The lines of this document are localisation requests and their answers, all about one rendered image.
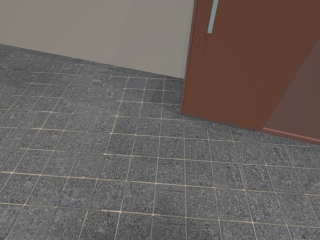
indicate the wardrobe door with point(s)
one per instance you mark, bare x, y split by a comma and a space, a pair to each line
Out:
298, 111
240, 71

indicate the handle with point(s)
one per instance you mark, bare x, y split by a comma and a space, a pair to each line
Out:
212, 16

